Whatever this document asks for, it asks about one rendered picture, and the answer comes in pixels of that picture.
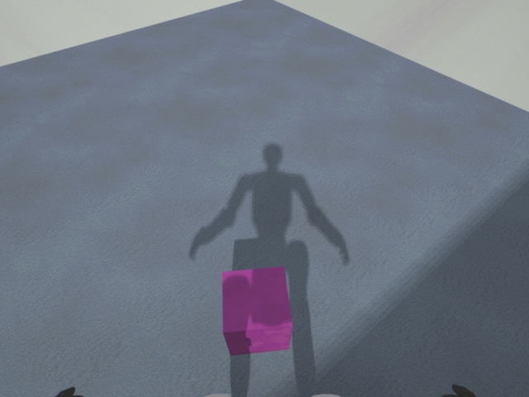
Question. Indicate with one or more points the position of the carton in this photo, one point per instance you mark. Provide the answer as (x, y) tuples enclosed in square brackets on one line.
[(255, 310)]

